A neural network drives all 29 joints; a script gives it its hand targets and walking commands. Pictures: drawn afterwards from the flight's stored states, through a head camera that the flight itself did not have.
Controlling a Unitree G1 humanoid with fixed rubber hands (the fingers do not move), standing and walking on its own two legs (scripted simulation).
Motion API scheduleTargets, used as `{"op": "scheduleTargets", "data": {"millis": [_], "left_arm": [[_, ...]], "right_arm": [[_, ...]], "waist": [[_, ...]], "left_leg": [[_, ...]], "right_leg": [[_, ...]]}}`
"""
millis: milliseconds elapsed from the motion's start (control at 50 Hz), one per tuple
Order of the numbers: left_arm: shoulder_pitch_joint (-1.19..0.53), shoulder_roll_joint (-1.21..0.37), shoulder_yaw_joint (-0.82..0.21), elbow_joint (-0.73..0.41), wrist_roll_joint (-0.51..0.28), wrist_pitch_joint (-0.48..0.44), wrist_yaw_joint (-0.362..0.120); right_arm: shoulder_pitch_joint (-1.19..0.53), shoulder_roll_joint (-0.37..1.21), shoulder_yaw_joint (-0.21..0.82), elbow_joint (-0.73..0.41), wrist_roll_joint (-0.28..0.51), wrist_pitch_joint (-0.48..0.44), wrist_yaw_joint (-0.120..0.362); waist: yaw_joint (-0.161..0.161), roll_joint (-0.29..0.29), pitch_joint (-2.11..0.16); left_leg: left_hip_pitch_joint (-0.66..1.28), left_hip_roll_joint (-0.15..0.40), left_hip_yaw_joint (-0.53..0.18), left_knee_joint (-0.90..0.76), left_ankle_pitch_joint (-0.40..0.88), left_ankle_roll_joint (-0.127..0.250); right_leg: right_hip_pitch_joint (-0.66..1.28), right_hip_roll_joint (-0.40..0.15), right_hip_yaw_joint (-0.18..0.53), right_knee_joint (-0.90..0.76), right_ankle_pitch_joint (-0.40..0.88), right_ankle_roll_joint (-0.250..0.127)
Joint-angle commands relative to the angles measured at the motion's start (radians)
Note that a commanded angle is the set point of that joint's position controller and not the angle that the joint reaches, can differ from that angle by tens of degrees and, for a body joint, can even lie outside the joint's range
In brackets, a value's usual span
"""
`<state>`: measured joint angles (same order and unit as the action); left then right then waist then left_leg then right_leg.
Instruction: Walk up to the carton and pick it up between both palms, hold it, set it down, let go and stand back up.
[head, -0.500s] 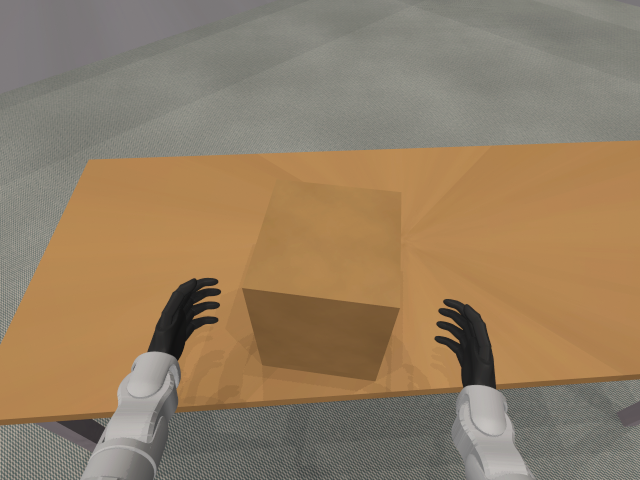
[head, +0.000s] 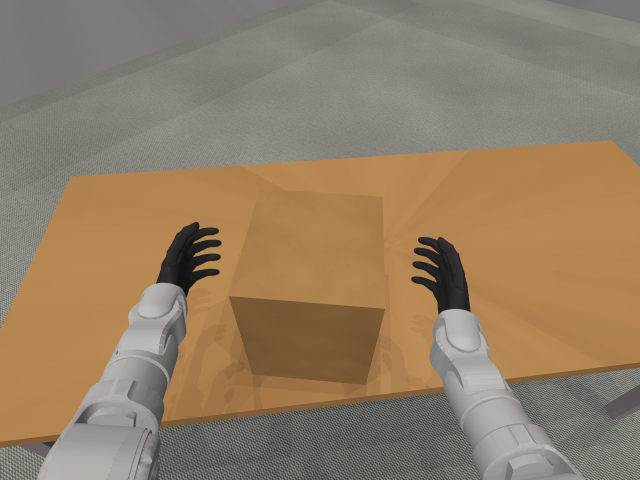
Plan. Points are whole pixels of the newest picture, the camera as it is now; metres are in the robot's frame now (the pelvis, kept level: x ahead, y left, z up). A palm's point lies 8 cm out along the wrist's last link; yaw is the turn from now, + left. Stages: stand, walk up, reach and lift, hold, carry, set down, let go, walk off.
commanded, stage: reach and lift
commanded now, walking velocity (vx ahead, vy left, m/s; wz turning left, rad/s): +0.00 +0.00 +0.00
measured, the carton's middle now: (314, 289) +0.45 +0.01 -0.08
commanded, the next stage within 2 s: none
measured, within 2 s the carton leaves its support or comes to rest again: neither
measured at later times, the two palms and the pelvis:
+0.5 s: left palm (190, 230) +0.44 +0.18 +0.08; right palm (431, 257) +0.39 -0.14 +0.06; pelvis +0.00 +0.00 +0.00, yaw +0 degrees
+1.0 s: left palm (198, 248) +0.45 +0.18 +0.04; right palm (432, 263) +0.40 -0.15 +0.04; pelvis +0.00 +0.01 -0.01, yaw +0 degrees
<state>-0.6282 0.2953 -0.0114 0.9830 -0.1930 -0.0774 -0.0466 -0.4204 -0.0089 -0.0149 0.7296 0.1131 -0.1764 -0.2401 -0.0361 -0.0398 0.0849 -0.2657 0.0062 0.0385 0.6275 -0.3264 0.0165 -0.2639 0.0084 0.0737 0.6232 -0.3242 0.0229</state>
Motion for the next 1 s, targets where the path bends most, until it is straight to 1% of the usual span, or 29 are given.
{"op": "scheduleTargets", "data": {"millis": [0, 20, 40, 80, 100, 120, 140, 180, 220, 280, 300, 320, 340, 400, 440, 460, 480, 500, 520, 560, 600, 640, 720, 780, 820, 860, 920, 940, 980], "left_arm": [[-0.558, 0.159, 0.050, -0.085, -0.007, -0.050, 0.033], [-0.609, 0.163, 0.047, -0.077, -0.005, -0.046, 0.037], [-0.567, 0.161, 0.064, -0.050, -0.001, -0.054, 0.031], [-0.621, 0.166, 0.024, -0.022, -0.016, -0.064, 0.040], [-0.646, 0.164, 0.042, 0.000, -0.011, -0.060, 0.044], [-0.662, 0.158, 0.026, -0.029, -0.020, -0.072, 0.047], [-0.612, 0.172, 0.054, 0.018, -0.016, -0.074, 0.048], [-0.731, 0.160, 0.033, 0.041, -0.006, -0.069, 0.048], [-0.729, 0.162, 0.021, 0.104, -0.020, -0.082, 0.046], [-0.804, 0.150, -0.011, 0.049, -0.027, -0.099, 0.056], [-0.743, 0.160, 0.020, 0.112, -0.010, -0.092, 0.056], [-0.816, 0.162, 0.013, 0.110, -0.007, -0.098, 0.064], [-0.796, 0.172, 0.034, 0.124, -0.011, -0.093, 0.061], [-0.820, 0.153, 0.003, 0.090, -0.011, -0.107, 0.069], [-0.912, 0.166, -0.009, 0.185, -0.032, -0.090, 0.065], [-0.831, 0.164, -0.002, 0.190, -0.023, -0.095, 0.063], [-0.818, 0.153, -0.027, 0.200, -0.029, -0.106, 0.066], [-0.940, 0.182, -0.029, 0.251, -0.059, -0.111, 0.064], [-0.864, 0.164, -0.019, 0.227, -0.040, -0.111, 0.069], [-0.978, 0.180, -0.046, 0.191, -0.068, -0.130, 0.079], [-0.939, 0.179, -0.052, 0.290, -0.064, -0.132, 0.076], [-0.913, 0.163, -0.051, 0.322, -0.071, -0.131, 0.073], [-0.949, 0.151, -0.079, 0.299, -0.080, -0.169, 0.076], [-0.851, 0.155, -0.035, 0.384, -0.061, -0.203, 0.078], [-0.790, 0.123, -0.049, 0.480, -0.066, -0.225, 0.059], [-0.890, 0.116, -0.071, 0.434, -0.077, -0.264, 0.066], [-0.856, 0.120, -0.076, 0.408, -0.094, -0.328, 0.073], [-0.886, 0.124, -0.057, 0.435, -0.091, -0.343, 0.074], [-0.850, 0.105, -0.072, 0.480, -0.081, -0.361, 0.067]], "right_arm": [[-0.540, -0.139, -0.083, 0.020, 0.023, -0.016, -0.003], [-0.574, -0.172, -0.107, 0.027, 0.011, -0.017, -0.005], [-0.531, -0.129, -0.077, 0.044, 0.009, -0.009, -0.010], [-0.625, -0.161, -0.097, 0.023, 0.021, -0.017, -0.011], [-0.651, -0.147, -0.086, -0.009, 0.021, -0.018, -0.007], [-0.646, -0.171, -0.104, 0.026, 0.019, -0.029, -0.007], [-0.630, -0.146, -0.079, 0.012, 0.033, -0.025, -0.010], [-0.725, -0.161, -0.095, 0.075, 0.021, -0.019, -0.012], [-0.716, -0.146, -0.089, 0.089, 0.017, -0.017, -0.010], [-0.773, -0.180, -0.095, 0.141, 0.042, -0.023, 0.003], [-0.731, -0.190, -0.092, 0.159, 0.046, -0.021, 0.003], [-0.787, -0.206, -0.112, 0.188, 0.036, -0.024, 0.008], [-0.785, -0.201, -0.093, 0.169, 0.034, -0.022, 0.003], [-0.793, -0.206, -0.124, 0.178, 0.023, -0.049, 0.004], [-0.891, -0.254, -0.142, 0.233, 0.029, -0.027, 0.006], [-0.821, -0.216, -0.131, 0.194, 0.030, -0.033, 0.006], [-0.832, -0.234, -0.144, 0.242, 0.050, -0.033, 0.006], [-0.930, -0.228, -0.129, 0.206, 0.049, -0.029, 0.012], [-0.872, -0.237, -0.104, 0.237, 0.076, -0.027, 0.014], [-0.953, -0.257, -0.156, 0.238, 0.042, -0.028, 0.018], [-0.946, -0.253, -0.151, 0.261, 0.044, -0.028, 0.020], [-0.924, -0.267, -0.150, 0.295, 0.044, -0.026, 0.019], [-0.935, -0.276, -0.146, 0.364, 0.057, -0.038, 0.040], [-0.880, -0.237, -0.108, 0.333, 0.061, -0.071, 0.045], [-0.827, -0.224, -0.116, 0.409, 0.055, -0.090, 0.053], [-0.893, -0.224, -0.129, 0.411, 0.043, -0.104, 0.058], [-0.851, -0.229, -0.119, 0.383, 0.048, -0.151, 0.065], [-0.890, -0.215, -0.121, 0.384, 0.034, -0.155, 0.069], [-0.833, -0.209, -0.113, 0.452, 0.045, -0.172, 0.072]], "waist": [[-0.036, 0.158, -0.585], [-0.057, 0.167, -0.594], [-0.037, 0.150, -0.584], [-0.048, 0.161, -0.696], [-0.022, 0.148, -0.672], [-0.051, 0.161, -0.731], [-0.023, 0.155, -0.736], [-0.051, 0.192, -0.735], [-0.052, 0.152, -0.756], [-0.074, 0.237, -0.784], [-0.043, 0.208, -0.784], [-0.066, 0.222, -0.829], [-0.044, 0.215, -0.820], [-0.064, 0.233, -0.901], [-0.090, 0.238, -0.850], [-0.070, 0.206, -0.859], [-0.079, 0.229, -0.846], [-0.075, 0.190, -0.892], [-0.057, 0.227, -0.835], [-0.084, 0.248, -0.937], [-0.073, 0.265, -0.913], [-0.088, 0.217, -0.886], [-0.085, 0.259, -0.885], [-0.053, 0.234, -0.897], [-0.066, 0.180, -0.841], [-0.076, 0.190, -0.891], [-0.084, 0.200, -1.011], [-0.062, 0.179, -1.031], [-0.080, 0.205, -0.998]], "left_leg": [[0.087, 0.025, -0.040, -0.030, 0.452, -0.068], [0.087, 0.023, -0.041, -0.032, 0.447, -0.071], [0.077, 0.024, -0.039, -0.031, 0.453, -0.071], [0.074, 0.019, -0.035, -0.019, 0.470, -0.077], [0.067, 0.021, -0.038, -0.019, 0.473, -0.074], [0.097, 0.025, -0.043, 0.003, 0.550, -0.086], [0.095, 0.021, -0.036, 0.007, 0.553, -0.075], [0.074, 0.017, -0.038, 0.004, 0.516, -0.086], [0.068, 0.029, -0.046, 0.022, 0.537, -0.079], [0.143, 0.039, -0.065, 0.042, 0.660, -0.112], [0.140, 0.036, -0.054, 0.035, 0.628, -0.108], [0.149, 0.036, -0.056, 0.039, 0.649, -0.111], [0.137, 0.035, -0.050, 0.036, 0.678, -0.109], [0.206, 0.047, -0.068, 0.064, 0.764, -0.133], [0.151, 0.037, -0.061, 0.050, 0.690, -0.129], [0.154, 0.037, -0.054, 0.052, 0.716, -0.122], [0.183, 0.037, -0.053, 0.054, 0.739, -0.131], [0.091, 0.028, -0.048, 0.056, 0.659, -0.111], [0.135, 0.029, -0.048, 0.041, 0.701, -0.116], [0.122, 0.035, -0.060, 0.053, 0.679, -0.127], [0.119, 0.034, -0.050, 0.059, 0.693, -0.129], [0.137, 0.044, -0.062, 0.054, 0.690, -0.130], [0.137, 0.055, -0.069, 0.073, 0.729, -0.138], [0.118, 0.047, -0.053, 0.085, 0.754, -0.129], [0.071, 0.037, -0.058, 0.085, 0.691, -0.113], [-0.017, 0.033, -0.058, 0.092, 0.614, -0.103], [-0.001, 0.037, -0.064, 0.119, 0.674, -0.108], [-0.039, 0.041, -0.064, 0.134, 0.671, -0.102], [-0.060, 0.034, -0.072, 0.159, 0.664, -0.103]], "right_leg": [[-0.088, 0.019, -0.095, -0.123, 0.354, -0.029], [-0.100, 0.027, -0.104, -0.115, 0.349, -0.031], [-0.067, 0.022, -0.105, -0.116, 0.369, -0.022], [-0.088, 0.025, -0.098, -0.113, 0.390, -0.029], [-0.102, 0.028, -0.107, -0.106, 0.372, -0.027], [-0.096, 0.035, -0.110, -0.105, 0.428, -0.029], [-0.086, 0.032, -0.100, -0.094, 0.451, -0.028], [-0.124, 0.028, -0.105, -0.108, 0.404, -0.027], [-0.138, 0.029, -0.113, -0.086, 0.414, -0.030], [-0.196, 0.040, -0.131, -0.091, 0.420, -0.043], [-0.181, 0.042, -0.120, -0.113, 0.407, -0.042], [-0.205, 0.046, -0.125, -0.115, 0.405, -0.049], [-0.179, 0.044, -0.128, -0.105, 0.443, -0.049], [-0.237, 0.055, -0.141, -0.125, 0.442, -0.057], [-0.264, 0.048, -0.144, -0.124, 0.377, -0.056], [-0.211, 0.047, -0.142, -0.119, 0.436, -0.052], [-0.234, 0.056, -0.146, -0.115, 0.463, -0.051], [-0.235, 0.046, -0.135, -0.104, 0.431, -0.044], [-0.219, 0.049, -0.136, -0.108, 0.456, -0.050], [-0.282, 0.054, -0.147, -0.101, 0.385, -0.059], [-0.286, 0.047, -0.149, -0.091, 0.405, -0.055], [-0.308, 0.058, -0.161, -0.101, 0.391, -0.061], [-0.351, 0.049, -0.160, -0.090, 0.357, -0.066], [-0.342, 0.053, -0.158, -0.076, 0.398, -0.059], [-0.320, 0.045, -0.154, -0.065, 0.391, -0.058], [-0.341, 0.040, -0.157, -0.031, 0.371, -0.055], [-0.360, 0.042, -0.166, 0.003, 0.441, -0.049], [-0.389, 0.044, -0.167, 0.022, 0.406, -0.048], [-0.446, 0.038, -0.168, 0.040, 0.409, -0.049]]}}
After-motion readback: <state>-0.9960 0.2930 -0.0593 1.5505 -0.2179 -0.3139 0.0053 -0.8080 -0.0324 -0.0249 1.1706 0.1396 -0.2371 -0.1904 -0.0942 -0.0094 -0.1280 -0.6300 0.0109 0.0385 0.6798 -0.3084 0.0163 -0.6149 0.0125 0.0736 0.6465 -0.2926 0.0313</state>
